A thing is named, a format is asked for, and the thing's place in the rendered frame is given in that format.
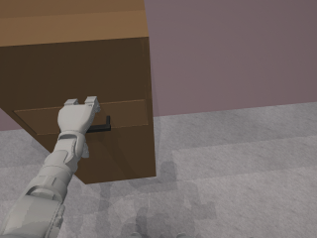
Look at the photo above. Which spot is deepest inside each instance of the drawer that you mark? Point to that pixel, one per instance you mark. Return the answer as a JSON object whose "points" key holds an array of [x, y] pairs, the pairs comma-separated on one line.
{"points": [[122, 113]]}

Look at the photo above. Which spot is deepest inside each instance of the cabinet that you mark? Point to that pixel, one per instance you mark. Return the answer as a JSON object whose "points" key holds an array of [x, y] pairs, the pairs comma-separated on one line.
{"points": [[55, 50]]}

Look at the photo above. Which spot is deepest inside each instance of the handle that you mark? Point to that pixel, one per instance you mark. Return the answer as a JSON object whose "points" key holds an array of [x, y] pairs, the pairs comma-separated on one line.
{"points": [[99, 128]]}

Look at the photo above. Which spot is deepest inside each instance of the robot left upper arm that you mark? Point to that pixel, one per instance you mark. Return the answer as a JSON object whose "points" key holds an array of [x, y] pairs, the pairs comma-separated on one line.
{"points": [[35, 217]]}

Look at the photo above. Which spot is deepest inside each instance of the robot left forearm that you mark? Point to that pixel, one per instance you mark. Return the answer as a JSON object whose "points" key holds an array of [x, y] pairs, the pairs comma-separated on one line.
{"points": [[56, 173]]}

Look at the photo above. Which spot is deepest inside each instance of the robot left hand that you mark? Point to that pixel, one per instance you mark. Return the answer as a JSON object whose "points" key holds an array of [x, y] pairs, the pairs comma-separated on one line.
{"points": [[78, 117]]}

